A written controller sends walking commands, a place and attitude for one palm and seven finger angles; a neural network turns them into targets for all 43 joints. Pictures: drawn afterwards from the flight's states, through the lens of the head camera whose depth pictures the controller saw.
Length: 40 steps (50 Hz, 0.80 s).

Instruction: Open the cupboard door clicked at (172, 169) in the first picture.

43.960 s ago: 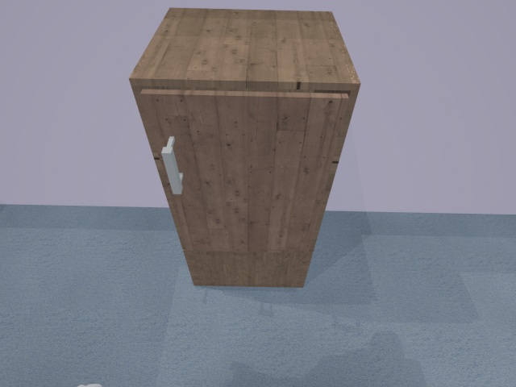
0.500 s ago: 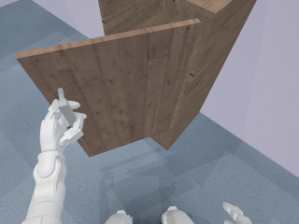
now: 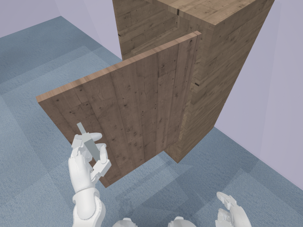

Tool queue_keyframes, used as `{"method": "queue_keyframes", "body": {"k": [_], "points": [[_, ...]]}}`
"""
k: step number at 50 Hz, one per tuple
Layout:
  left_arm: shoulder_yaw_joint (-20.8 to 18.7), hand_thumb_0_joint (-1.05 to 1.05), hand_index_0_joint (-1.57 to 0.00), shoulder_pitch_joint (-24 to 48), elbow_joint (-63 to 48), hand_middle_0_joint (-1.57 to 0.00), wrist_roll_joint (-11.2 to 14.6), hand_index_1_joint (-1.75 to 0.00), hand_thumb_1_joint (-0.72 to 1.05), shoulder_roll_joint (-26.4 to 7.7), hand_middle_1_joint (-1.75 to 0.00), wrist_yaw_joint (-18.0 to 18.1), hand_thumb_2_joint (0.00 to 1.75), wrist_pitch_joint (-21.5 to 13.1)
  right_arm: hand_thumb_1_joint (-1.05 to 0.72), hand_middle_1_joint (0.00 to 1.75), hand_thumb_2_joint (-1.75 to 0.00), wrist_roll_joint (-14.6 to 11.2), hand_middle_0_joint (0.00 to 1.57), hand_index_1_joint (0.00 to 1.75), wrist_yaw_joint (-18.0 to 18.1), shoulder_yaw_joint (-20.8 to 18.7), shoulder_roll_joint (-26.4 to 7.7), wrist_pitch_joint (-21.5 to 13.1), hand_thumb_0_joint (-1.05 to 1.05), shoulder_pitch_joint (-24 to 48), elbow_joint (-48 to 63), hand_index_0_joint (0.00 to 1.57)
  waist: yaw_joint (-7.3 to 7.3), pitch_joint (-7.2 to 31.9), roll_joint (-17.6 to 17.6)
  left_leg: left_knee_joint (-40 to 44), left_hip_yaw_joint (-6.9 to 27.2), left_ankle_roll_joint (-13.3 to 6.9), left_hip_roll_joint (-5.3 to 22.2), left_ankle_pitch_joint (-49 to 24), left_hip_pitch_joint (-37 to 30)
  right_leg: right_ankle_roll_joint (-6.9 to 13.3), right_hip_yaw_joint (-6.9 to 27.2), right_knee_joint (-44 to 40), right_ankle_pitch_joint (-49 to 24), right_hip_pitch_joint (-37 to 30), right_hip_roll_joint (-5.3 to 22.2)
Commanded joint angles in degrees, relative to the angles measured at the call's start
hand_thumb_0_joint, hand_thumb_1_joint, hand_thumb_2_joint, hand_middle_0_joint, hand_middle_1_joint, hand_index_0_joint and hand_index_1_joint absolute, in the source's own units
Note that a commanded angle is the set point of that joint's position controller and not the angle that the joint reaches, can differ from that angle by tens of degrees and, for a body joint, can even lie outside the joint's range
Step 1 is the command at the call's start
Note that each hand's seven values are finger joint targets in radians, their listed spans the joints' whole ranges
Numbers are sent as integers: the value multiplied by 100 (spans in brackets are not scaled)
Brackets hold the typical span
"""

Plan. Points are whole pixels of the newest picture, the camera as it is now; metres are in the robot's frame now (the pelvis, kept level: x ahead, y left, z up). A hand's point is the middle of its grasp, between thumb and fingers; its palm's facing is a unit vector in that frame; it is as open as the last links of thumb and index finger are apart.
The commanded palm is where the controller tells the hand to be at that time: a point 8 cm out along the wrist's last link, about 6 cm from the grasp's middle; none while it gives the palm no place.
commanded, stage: open thumb and fingers to let go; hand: left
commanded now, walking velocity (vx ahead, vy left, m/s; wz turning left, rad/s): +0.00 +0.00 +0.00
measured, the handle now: (90, 144) +0.32 +0.17 +0.04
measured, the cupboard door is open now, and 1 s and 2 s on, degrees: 81 85 85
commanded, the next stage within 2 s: slide the hand sideways off the handle in 0.92 s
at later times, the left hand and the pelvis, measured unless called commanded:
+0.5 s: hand (112, 166) +0.26 +0.11 +0.04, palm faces +0.41 -0.91 +0.00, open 10.1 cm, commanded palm +0.21 +0.15 +0.04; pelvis -0.01 -0.01 +0.00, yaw +1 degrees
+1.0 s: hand (112, 167) +0.26 +0.11 +0.04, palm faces +0.35 -0.94 -0.01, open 14.5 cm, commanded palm +0.22 +0.16 +0.04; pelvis -0.01 +0.02 -0.01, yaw +1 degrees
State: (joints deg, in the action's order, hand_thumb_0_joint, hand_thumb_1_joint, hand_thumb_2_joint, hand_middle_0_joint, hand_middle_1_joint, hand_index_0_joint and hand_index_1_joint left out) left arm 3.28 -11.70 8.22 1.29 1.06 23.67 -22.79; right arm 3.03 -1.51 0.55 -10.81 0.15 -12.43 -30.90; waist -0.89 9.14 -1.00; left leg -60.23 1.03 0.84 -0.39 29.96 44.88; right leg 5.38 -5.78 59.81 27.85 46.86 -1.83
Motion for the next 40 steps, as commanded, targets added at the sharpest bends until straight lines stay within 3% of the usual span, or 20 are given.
{"method": "queue_keyframes", "body": {"k": [1, 2, 4, 5, 7, 12, 15, 18, 21, 25, 27, 33, 40], "points": [[284, 0, -40, -38, -1493, -40, -166, -135, 90, 81, -135, 201, 90, -422, -90, 30, -90, 33, 20, 30, 43, -230, -561, -409, 0, 344, 854, 20, -2, 1256, 576, 459, 46, -129, -124, -1167, 184, -555, 1127, -1203, -2115, -1875, 466], [437, 0, -40, -112, -1492, -40, -240, -135, 90, 170, -135, 258, 90, -413, -90, 30, -90, 47, 20, 30, 44, -232, -551, -454, 0, 360, 865, 20, -56, 1198, 698, 405, 73, -131, -127, -1104, 263, -573, 1228, -1256, -2088, -1862, 496], [607, 0, -40, -9, -1632, -40, -416, -135, 90, 224, -135, 371, 90, -444, -90, 30, -90, 67, 20, 30, 49, -244, -536, -519, 0, 385, 843, 20, -72, 1215, 587, 353, 86, -120, -130, -1039, 270, -567, 1292, -1249, -1940, -1747, 544], [472, 0, -40, 587, -1546, -40, -524, -135, 90, -17, -135, 459, 90, -473, -90, 30, -90, 90, 20, 30, 80, -237, -563, -520, 0, 355, 743, 20, -184, 1108, 616, 284, 102, -131, -125, -948, 371, -569, 1335, -1259, -1755, -1604, 575], [255, 0, -39, 671, -1411, -39, -639, -134, 76, -221, -134, 539, 84, -524, -90, 30, -90, 98, 20, 30, 138, -257, -529, -541, 0, 395, 684, 20, -129, 1105, 713, 192, 114, -130, -130, -812, 550, -578, 1540, -1347, -1422, -1640, 618], [325, 0, -36, 494, -1360, -36, -382, -130, 41, 22, -130, 397, 69, -517, -90, 30, -90, 39, 20, 30, 148, -265, -514, -572, 0, 437, 666, 20, -18, 1454, 561, 258, 81, -127, -151, -909, 381, -572, 1464, -1325, -1652, -1865, 623], [342, 0, -35, 512, -1327, -35, -257, -127, 20, 54, -127, 308, 60, -464, -90, 30, -90, 24, 20, 30, 156, -251, -528, -555, 0, 454, 690, 20, -22, 1305, 637, 312, 81, -127, -156, -874, 363, -596, 1422, -1373, -1579, -1858, 628], [437, 0, -33, 722, -1276, -33, -295, -125, -1, 95, -125, 283, 51, -415, -90, 30, -90, 30, 20, 30, 150, -233, -542, -544, 0, 484, 700, 20, -79, 1229, 641, 322, 91, -151, -142, -835, 321, -581, 1347, -1370, -1354, -1688, 594], [359, 0, -32, 691, -1219, -32, -346, -123, -22, 52, -123, 343, 42, -414, -90, 30, -90, 38, 20, 30, 144, -236, -542, -542, 0, 449, 711, 20, -33, 1260, 649, 350, 96, -150, -144, -890, 275, -559, 1265, -1317, -1389, -1678, 567], [605, 0, -30, 681, -1217, -30, -439, -120, -50, 266, -120, 406, 30, -363, -90, 30, -90, 48, 20, 30, 112, -225, -554, -533, 0, 446, 785, 20, -50, 1183, 545, 431, 77, -173, -141, -925, 104, -497, 991, -1214, -1320, -1453, 470], [595, 0, -30, 690, -1184, -30, -489, -120, -50, 221, -120, 447, 30, -336, -90, 30, -90, 47, 20, 30, 114, -213, -555, -522, 0, 446, 795, 20, -30, 1132, 491, 436, 91, -173, -138, -913, 123, -461, 983, -1214, -1199, -1408, 439], [712, 0, -25, 846, -1195, -25, -608, -90, -50, 351, -90, 613, 30, -290, -90, 30, -90, 71, 20, 30, 119, -202, -540, -531, 0, 466, 826, 20, -16, 1226, 432, 490, 101, -185, -128, -1004, -40, -400, 734, -1053, -1193, -1236, 338], [665, 0, -19, 806, -1266, -19, -605, -55, -50, 339, -55, 680, 30, -227, -90, 30, -90, 76, 20, 30, 129, -196, -527, -539, 0, 429, 841, 20, 44, 1319, 384, 525, 79, -170, -132, -1103, -87, -389, 698, -1021, -1337, -1340, 311]]}}
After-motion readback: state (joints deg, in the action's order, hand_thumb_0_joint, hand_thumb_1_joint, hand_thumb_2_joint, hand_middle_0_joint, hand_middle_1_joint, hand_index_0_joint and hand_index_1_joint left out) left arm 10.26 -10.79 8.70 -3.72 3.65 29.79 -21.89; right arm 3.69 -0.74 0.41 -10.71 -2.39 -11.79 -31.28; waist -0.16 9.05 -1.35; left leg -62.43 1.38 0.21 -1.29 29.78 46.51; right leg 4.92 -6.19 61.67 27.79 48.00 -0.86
